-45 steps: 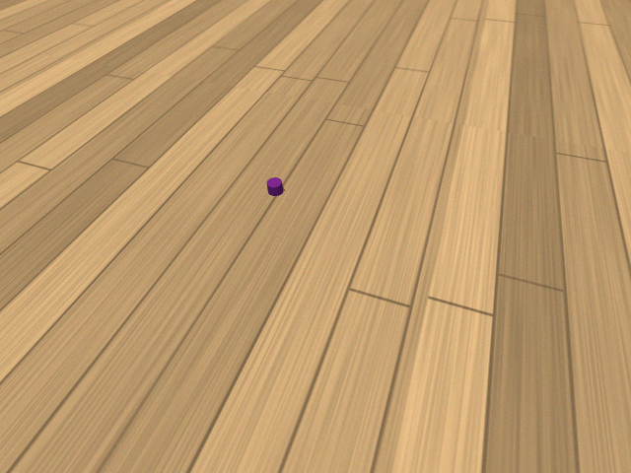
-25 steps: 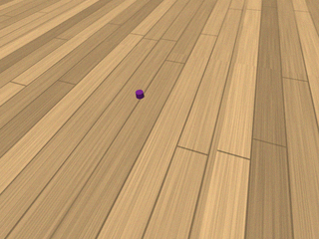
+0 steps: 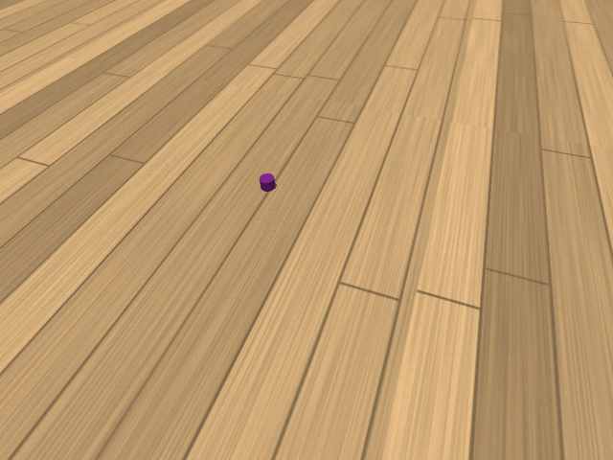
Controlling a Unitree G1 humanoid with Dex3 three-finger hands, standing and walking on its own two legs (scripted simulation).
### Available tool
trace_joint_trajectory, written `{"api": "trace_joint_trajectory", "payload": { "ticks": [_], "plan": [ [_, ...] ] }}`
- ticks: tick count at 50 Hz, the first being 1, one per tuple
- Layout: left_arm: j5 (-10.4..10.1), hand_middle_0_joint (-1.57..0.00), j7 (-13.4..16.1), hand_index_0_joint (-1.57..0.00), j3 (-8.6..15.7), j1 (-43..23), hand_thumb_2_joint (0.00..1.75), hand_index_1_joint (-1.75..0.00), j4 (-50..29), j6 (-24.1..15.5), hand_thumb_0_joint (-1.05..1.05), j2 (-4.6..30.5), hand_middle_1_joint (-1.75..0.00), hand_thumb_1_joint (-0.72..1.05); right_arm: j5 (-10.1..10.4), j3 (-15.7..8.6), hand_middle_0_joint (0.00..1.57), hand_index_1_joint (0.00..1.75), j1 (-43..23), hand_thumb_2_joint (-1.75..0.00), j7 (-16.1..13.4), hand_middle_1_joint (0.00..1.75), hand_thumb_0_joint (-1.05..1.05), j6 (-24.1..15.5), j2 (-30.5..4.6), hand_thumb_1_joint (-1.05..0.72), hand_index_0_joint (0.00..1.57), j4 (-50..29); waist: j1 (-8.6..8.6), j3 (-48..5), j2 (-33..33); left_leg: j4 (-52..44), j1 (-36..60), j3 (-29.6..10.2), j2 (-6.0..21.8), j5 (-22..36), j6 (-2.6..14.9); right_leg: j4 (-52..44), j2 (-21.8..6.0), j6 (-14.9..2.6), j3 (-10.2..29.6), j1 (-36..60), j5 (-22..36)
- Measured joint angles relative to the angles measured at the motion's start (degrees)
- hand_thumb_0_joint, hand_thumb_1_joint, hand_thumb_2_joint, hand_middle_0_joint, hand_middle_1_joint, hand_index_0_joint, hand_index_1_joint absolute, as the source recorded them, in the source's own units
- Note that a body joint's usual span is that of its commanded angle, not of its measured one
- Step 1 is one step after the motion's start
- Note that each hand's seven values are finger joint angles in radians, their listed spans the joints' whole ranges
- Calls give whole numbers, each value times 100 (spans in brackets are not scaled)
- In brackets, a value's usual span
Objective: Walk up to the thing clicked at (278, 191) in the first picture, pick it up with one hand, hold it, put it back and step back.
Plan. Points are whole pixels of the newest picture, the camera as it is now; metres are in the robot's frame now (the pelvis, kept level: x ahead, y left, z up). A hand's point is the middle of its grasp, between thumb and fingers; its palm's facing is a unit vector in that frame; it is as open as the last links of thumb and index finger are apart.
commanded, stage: stand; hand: left
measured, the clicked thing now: (267, 182) +1.46 +0.26 -0.75
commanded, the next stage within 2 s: walk up in 0.22 s
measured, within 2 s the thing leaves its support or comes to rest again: neither
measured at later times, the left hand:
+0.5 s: hand out of the picture +0.06 +0.31 -0.16, palm faces +0.05 -0.93 -0.37, open 7.3 cm
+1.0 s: hand (156, 319) +0.39 +0.32 -0.15, palm faces -0.10 -0.93 -0.36, open 7.3 cm
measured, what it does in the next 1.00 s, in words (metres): walks ahead: left foot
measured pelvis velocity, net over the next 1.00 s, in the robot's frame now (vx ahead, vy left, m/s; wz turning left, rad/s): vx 0.28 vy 0.05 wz -0.02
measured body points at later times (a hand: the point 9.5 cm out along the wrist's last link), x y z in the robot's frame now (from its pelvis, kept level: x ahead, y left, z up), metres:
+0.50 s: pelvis +0.05 +0.02 -0.01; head +0.06 +0.03 +0.44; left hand +0.06 +0.36 -0.13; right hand +0.15 -0.30 -0.12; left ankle +0.09 +0.15 -0.73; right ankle -0.01 -0.11 -0.75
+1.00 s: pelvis +0.28 +0.05 -0.02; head +0.30 +0.04 +0.43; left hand +0.39 +0.37 -0.12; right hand +0.28 -0.28 -0.14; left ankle +0.16 +0.18 -0.75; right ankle +0.43 -0.10 -0.74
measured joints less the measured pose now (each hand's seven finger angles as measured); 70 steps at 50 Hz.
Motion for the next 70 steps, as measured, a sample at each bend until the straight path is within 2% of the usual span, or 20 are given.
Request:
{"api": "trace_joint_trajectory", "payload": {
  "ticks": [11, 15, 17, 19, 20, 24, 27, 29, 30, 33, 36, 43, 48, 51, 52, 54, 57, 60, 65, 70],
  "plan": [
    [-1, -21, 1, -21, 10, -6, 90, -30, -9, 2, 1, 1, -30, 91, 1, 0, 20, 30, -7, -90, -4, 30, 0, -3, -7, -91, 20, -6, 6, -12, 3, -20, 12, -10, -11, 1, 7, -24, -11, 7, -10, 19, -2],
    [117, -21, -238, -21, 224, 266, 90, -30, -252, -66, 1, 82, -30, 91, -107, -235, 20, 30, 274, -90, 217, 30, 0, -74, -78, -91, 20, -249, 27, -215, -7, 723, -289, -15, -49, -1093, 300, 787, -14, -159, 7, -312, -1160],
    [142, -21, -302, -21, 307, 414, 90, -30, -367, -124, 1, 148, -30, 91, -136, -320, 20, 30, 411, -90, 278, 30, 0, -83, -184, -91, 20, -344, 39, -314, 32, 1083, -466, -49, -41, -1324, 372, 997, 12, -219, -10, -416, -1247],
    [164, -21, -321, -21, 371, 518, 90, -30, -478, -225, 1, 220, -30, 91, -151, -402, 20, 30, 471, -90, 292, 30, 0, -70, -292, -91, 20, -377, 57, -268, 70, 1653, -725, 3, -8, -1396, 367, 922, 5, -192, -89, -344, -652],
    [173, -21, -315, -21, 400, 566, 90, -30, -525, -262, 1, 236, -30, 91, -160, -432, 20, 30, 485, -90, 287, 30, 0, -52, -344, -91, 20, -369, 84, -215, 107, 1975, -888, 16, 20, -1476, 349, 883, 8, -146, -140, -253, -613],
    [204, -21, -331, -21, 455, 917, 90, -30, -670, -254, 0, 357, -30, 91, -169, -516, 20, 30, 503, -90, 378, 30, 1, -59, -459, -91, 20, -438, 286, -98, 122, 2305, -1392, 76, 139, -1635, 306, 546, -32, -115, -143, 214, -804],
    [178, -21, -350, -21, 470, 1136, 90, -30, -668, -163, 1, 544, -30, 91, -147, -550, 20, 30, 498, -90, 455, 30, 1, -176, -468, -91, 20, -634, 320, -37, -9, 1786, -1515, 123, 270, -1098, 249, 530, -148, -26, -125, 457, -998],
    [133, -21, -363, -21, 470, 1229, 90, -30, -654, -98, 1, 655, -30, 91, -146, -600, 20, 30, 504, -90, 451, 30, 1, -276, -470, -91, 20, -769, 292, 3, -151, 1453, -1385, 263, 233, -88, 147, 988, -313, 6, -84, 437, -1372],
    [108, -21, -352, -21, 468, 1257, 90, -30, -639, -65, 1, 689, -30, 91, -172, -637, 20, 30, 477, -90, 419, 30, 1, -325, -446, -91, 20, -834, 285, 43, -276, 1549, -1331, 392, 143, 10, 140, 1558, -455, -81, 9, 250, -1545],
    [86, -20, -300, -21, 397, 1233, 90, -30, -599, 28, 1, 632, -30, 91, -157, -645, 20, 30, 538, -90, 347, 30, 0, -403, -353, -91, 20, -1021, 95, 34, -307, 1682, -1100, 491, 97, -454, 225, 3590, -160, -213, 483, -653, -1778],
    [15, -20, -332, -20, 315, 1108, 90, -30, -697, -63, 1, 614, -30, 91, -72, -537, 20, 30, 752, -90, 327, 30, 0, -378, -253, -91, 20, -1049, 8, -16, -335, 1199, -586, 541, 81, -472, 264, 4250, -83, -216, 469, -1435, -1270],
    [3, -20, -511, -21, 332, 785, 90, -30, -1026, -147, 1, 610, -30, 91, -15, -415, 20, 30, 1208, -90, 353, 30, 0, -417, -194, -91, 21, -1062, -111, 37, -376, 321, 437, 658, -41, -582, 240, 2997, -538, 80, 275, -2408, -160],
    [38, -20, -596, -21, 335, 541, 90, -30, -1104, -98, 1, 541, -30, 91, 1, -419, 20, 30, 1396, -90, 344, 30, 0, -408, -300, -90, 21, -1121, -209, 93, -222, 237, 899, 716, -37, -1017, 83, 1788, -681, -28, 116, -2355, 545],
    [35, -20, -582, -21, 340, 409, 90, -30, -1139, -108, 1, 493, -30, 91, -2, -439, 20, 30, 1509, -90, 304, 30, 0, -353, -364, -90, 21, -1168, -273, 42, -108, 456, 1063, 717, 30, -1472, -56, 1418, -590, -150, -32, -2071, 552],
    [34, -20, -559, -21, 354, 345, 90, -30, -1144, -125, 1, 437, -30, 91, -6, -451, 20, 30, 1525, -90, 283, 30, 0, -325, -408, -90, 21, -1172, -277, 44, 19, 668, 1065, 707, 144, -1689, -77, 1434, -484, -109, -93, -1990, 515],
    [41, -20, -506, -21, 361, 174, 90, -30, -1212, -204, 1, 265, -30, 91, -24, -476, 20, 30, 1440, -90, 222, 30, 1, -244, -471, -91, 20, -1146, -278, 199, 404, 1732, 770, 550, 534, -1880, 120, 1707, -222, -49, -324, -1873, 180],
    [-27, -20, -430, -21, 348, 157, 90, -30, -1476, -371, 1, 191, -30, 91, 31, -357, 20, 30, 1307, -90, 186, 30, 1, -193, -358, -91, 20, -1157, -114, 311, 226, 4106, -291, 194, 205, -1723, 273, 1886, -309, -99, -267, -1637, -218],
    [-108, -21, -321, -21, 286, 365, 90, -30, -1573, -408, 0, 84, -30, 91, 112, -309, 20, 30, 1133, -90, 198, 30, 1, -212, -384, -91, 20, -1199, 15, 283, 183, 5035, -1253, 44, 62, -1269, 327, 1423, -325, -110, -249, -1094, -248],
    [-69, -21, -269, -21, 248, 867, 90, -30, -1495, -396, 0, 120, -30, 91, 67, -398, 20, 30, 853, -90, 306, 30, 1, -241, -464, -91, 20, -1498, 76, 190, 247, 4193, -2221, -184, 264, -555, 222, 882, -138, -120, -259, -407, -385],
    [28, -21, -301, -21, 290, 1123, 90, -30, -1515, -386, 1, 303, -30, 90, -8, -471, 20, 30, 736, -90, 438, 30, 0, -218, -477, -91, 20, -1528, 144, 163, 200, 2335, -2357, 68, 470, 4, 95, 829, -43, -49, -409, 34, -804]
  ]
}}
